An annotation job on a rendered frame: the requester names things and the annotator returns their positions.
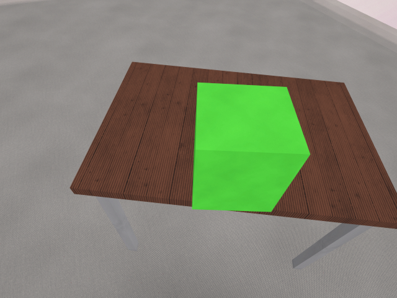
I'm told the table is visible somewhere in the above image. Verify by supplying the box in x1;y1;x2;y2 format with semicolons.
70;62;397;269

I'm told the carton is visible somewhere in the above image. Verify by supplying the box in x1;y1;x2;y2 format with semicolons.
192;83;310;212

